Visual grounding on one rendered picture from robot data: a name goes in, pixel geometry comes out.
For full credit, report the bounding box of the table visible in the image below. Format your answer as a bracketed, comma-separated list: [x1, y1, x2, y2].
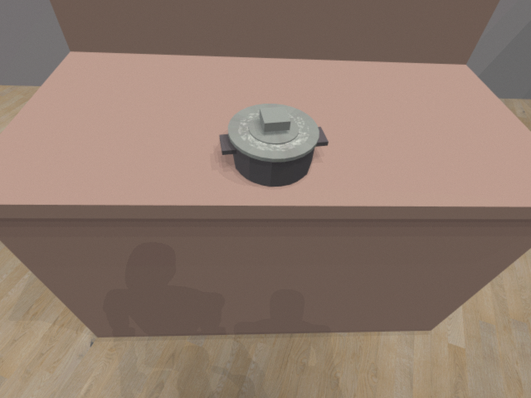
[0, 0, 531, 337]

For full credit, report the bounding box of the knob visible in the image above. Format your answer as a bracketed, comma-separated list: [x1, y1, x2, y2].
[260, 107, 290, 132]

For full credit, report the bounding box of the pot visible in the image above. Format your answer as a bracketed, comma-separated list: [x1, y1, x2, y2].
[219, 127, 329, 187]

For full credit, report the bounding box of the lid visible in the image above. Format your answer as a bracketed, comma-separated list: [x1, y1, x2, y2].
[228, 104, 319, 163]

